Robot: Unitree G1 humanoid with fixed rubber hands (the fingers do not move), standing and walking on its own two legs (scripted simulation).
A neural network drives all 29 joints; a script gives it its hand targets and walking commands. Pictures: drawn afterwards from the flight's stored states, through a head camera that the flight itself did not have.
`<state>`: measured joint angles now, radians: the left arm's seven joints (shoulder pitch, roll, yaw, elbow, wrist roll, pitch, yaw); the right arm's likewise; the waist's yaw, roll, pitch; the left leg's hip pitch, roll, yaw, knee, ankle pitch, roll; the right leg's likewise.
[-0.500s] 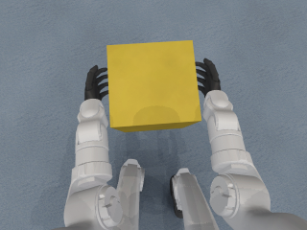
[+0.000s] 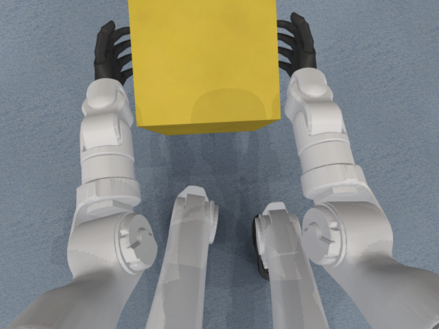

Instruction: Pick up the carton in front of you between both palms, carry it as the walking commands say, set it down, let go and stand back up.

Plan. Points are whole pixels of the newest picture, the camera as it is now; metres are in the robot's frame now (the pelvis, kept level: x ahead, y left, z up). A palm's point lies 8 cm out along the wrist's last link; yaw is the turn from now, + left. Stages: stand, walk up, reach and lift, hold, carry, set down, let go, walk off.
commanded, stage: set down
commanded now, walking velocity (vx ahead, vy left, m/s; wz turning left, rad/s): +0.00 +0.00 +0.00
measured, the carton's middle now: (207, 76) +0.51 +0.12 -0.21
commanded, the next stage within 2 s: none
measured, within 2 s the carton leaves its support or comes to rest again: rests again in 0.94 s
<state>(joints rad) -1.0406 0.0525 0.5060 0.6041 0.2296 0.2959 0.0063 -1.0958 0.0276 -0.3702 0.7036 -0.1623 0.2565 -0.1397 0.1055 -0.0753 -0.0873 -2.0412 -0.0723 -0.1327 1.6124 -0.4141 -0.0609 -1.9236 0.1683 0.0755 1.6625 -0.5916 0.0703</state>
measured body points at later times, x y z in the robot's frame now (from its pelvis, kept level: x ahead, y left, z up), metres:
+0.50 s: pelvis -0.02 +0.01 -0.09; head +0.35 +0.08 +0.15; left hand +0.49 +0.29 -0.26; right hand +0.56 +0.00 -0.26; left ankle +0.11 +0.13 -0.49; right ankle +0.06 -0.13 -0.49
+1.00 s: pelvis -0.02 -0.01 -0.12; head +0.37 +0.04 +0.11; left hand +0.49 +0.29 -0.31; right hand +0.57 -0.01 -0.31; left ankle +0.11 +0.13 -0.49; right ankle +0.06 -0.13 -0.49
